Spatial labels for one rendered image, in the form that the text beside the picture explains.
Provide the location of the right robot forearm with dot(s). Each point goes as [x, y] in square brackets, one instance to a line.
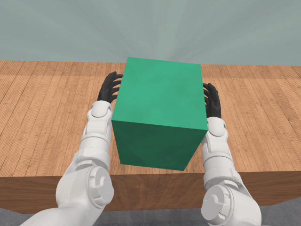
[217, 160]

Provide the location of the carton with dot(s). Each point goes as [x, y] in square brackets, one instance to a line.
[159, 118]

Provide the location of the right robot hand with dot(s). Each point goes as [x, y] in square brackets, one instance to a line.
[213, 106]

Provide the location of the left robot forearm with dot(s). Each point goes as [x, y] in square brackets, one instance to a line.
[96, 139]

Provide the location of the robot right upper arm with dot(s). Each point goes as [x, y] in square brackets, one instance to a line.
[224, 206]

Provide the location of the robot left upper arm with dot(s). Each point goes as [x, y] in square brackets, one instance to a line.
[81, 197]

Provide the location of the pedestal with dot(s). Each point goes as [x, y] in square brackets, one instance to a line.
[43, 112]

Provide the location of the left robot hand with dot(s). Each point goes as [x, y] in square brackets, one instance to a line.
[107, 89]

